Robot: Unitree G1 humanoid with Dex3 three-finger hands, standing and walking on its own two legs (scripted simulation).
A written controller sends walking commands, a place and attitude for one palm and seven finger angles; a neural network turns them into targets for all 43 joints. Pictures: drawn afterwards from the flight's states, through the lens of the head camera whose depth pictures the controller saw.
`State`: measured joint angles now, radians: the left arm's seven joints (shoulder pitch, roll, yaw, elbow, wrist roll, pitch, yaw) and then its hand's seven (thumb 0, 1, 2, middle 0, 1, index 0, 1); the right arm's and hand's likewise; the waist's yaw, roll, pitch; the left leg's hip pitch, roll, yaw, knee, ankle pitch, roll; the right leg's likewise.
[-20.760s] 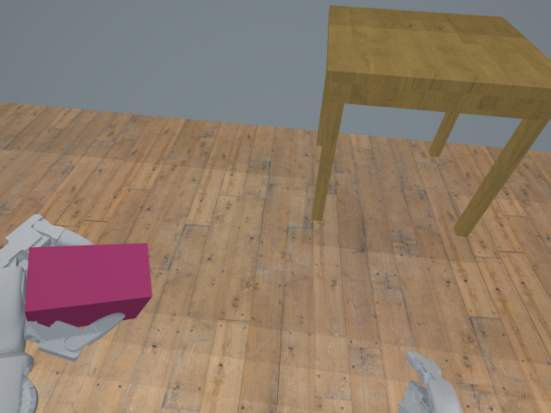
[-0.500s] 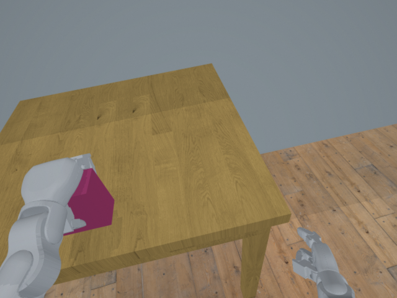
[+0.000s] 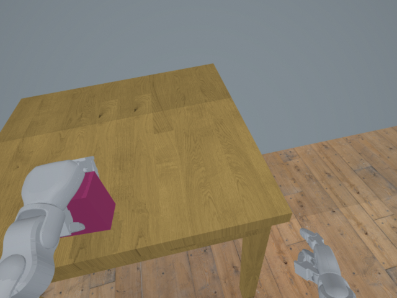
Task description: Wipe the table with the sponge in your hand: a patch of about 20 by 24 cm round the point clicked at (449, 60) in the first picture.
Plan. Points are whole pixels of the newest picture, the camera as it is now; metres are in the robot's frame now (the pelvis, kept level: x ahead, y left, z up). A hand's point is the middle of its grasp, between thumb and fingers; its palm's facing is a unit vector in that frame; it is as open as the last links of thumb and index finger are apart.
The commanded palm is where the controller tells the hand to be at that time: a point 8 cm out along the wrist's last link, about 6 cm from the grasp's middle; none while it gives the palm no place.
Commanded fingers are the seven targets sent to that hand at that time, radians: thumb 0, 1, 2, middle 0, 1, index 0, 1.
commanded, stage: lower the sponge onto the table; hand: left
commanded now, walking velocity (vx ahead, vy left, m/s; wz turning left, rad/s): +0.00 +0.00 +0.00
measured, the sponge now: (80, 210) +0.23 +0.28 +0.09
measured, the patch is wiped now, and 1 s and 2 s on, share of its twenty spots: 0.00 0.00 0.10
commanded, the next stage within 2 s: wipe forward along the first lane in 1.58 s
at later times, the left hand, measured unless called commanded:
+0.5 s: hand (77, 195) +0.24 +0.28 +0.11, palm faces +0.02 -0.05 -1.00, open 10.3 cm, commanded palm +0.21 +0.28 +0.18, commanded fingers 0.00 0.10 1.30 -1.20 -1.60 -1.20 -1.60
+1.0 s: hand (81, 201) +0.24 +0.28 +0.10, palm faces +0.03 -0.06 -1.00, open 10.3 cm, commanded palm +0.21 +0.28 +0.16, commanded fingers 0.00 0.10 1.30 -1.20 -1.60 -1.20 -1.60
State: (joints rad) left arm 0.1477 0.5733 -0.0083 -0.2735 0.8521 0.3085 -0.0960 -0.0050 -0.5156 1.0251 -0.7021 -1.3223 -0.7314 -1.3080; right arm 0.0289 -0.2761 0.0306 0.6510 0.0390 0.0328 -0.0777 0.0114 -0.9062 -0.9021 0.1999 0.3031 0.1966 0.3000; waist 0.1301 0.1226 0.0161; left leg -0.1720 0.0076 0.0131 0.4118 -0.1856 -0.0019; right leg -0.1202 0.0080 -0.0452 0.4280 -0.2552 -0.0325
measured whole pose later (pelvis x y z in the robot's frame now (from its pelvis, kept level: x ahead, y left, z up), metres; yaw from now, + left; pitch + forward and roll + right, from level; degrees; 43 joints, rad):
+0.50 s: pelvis +0.00 +0.01 +0.00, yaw +0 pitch -3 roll +0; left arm 0.09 0.55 -0.04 -0.19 0.88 0.29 -0.06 0.00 -0.52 1.03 -0.70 -1.32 -0.73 -1.31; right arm 0.02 -0.25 0.04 0.66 0.04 0.04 -0.07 0.01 -0.91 -0.90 0.20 0.30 0.20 0.30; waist 0.13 0.11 0.03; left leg -0.17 0.00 0.02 0.40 -0.17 0.01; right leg -0.12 0.00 -0.04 0.41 -0.24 -0.03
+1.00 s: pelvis +0.01 +0.00 +0.00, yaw +0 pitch -2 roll +0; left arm 0.17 0.50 -0.05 -0.22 0.90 0.33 0.00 0.00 -0.52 1.03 -0.70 -1.32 -0.73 -1.31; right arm 0.02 -0.25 0.03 0.66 0.04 0.06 -0.05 0.01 -0.91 -0.90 0.20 0.30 0.20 0.30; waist 0.13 0.11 0.01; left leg -0.17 0.01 0.02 0.41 -0.20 0.00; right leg -0.12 0.01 -0.04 0.42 -0.26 -0.03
